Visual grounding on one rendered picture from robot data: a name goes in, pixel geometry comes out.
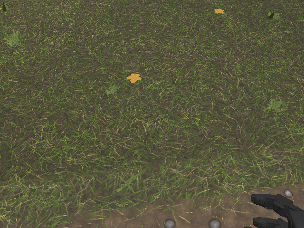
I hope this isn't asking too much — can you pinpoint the robot right hand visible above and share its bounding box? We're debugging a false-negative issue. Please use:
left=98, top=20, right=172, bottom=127
left=244, top=194, right=304, bottom=228

